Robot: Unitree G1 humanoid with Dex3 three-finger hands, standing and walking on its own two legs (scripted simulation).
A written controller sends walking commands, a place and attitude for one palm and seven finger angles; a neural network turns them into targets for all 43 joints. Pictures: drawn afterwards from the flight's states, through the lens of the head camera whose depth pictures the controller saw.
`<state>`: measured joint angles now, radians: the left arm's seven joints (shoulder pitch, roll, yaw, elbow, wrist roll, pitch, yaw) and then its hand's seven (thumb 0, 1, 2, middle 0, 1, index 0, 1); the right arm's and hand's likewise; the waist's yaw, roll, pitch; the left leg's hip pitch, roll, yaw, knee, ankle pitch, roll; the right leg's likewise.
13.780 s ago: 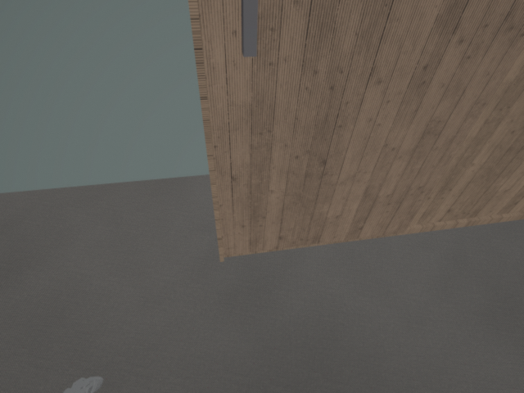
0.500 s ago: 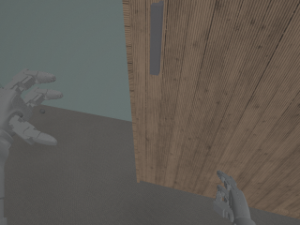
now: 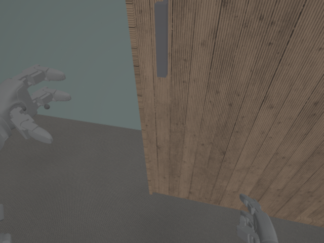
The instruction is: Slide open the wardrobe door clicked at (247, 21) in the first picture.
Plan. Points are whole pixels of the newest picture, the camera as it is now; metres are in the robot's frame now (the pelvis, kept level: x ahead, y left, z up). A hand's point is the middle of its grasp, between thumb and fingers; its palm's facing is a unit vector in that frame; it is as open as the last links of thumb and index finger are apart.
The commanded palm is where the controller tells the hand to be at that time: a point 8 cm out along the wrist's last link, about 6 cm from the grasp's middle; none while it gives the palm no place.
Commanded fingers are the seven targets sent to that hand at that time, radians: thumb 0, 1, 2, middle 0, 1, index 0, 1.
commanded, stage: raise the hand with hooked fingers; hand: left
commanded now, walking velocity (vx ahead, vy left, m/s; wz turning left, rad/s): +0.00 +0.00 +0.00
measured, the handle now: (163, 39) +0.57 +0.07 +0.27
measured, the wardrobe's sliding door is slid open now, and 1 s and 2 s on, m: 0.00 0.00 0.00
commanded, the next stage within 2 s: move the hooked fingers beside the handle in 0.28 s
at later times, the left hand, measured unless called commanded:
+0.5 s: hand (55, 86) +0.29 +0.24 +0.28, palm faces -0.03 -0.99 -0.17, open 14.0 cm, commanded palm +0.27 +0.29 +0.28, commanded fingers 0.00 -0.50 0.30 -0.30 -1.20 -0.30 -1.20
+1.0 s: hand (80, 72) +0.38 +0.24 +0.26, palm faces +0.04 -0.99 -0.10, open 14.0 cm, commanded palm +0.35 +0.26 +0.27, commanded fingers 0.00 -0.50 0.30 -0.30 -1.20 -0.30 -1.20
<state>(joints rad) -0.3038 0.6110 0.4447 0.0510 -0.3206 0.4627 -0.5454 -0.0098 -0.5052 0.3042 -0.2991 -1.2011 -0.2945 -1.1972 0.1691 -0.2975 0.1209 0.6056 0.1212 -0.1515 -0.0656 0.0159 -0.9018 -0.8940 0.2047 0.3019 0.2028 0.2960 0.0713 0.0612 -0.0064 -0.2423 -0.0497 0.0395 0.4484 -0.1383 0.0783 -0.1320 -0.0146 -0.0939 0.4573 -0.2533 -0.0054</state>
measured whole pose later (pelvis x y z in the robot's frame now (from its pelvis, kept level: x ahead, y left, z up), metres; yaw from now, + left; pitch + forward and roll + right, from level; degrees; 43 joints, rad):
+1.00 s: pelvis +0.05 -0.03 +0.00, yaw -1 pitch +0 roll +0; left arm -0.49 0.60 0.43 0.21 -0.28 0.50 -0.43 -0.01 -0.50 0.30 -0.30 -1.20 -0.30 -1.20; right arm 0.15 -0.28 0.10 0.59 0.13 -0.09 -0.05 0.01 -0.90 -0.89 0.20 0.30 0.20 0.30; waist 0.06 0.06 -0.05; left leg -0.24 -0.03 0.04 0.45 -0.21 0.04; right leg -0.12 0.01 -0.08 0.43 -0.30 -0.03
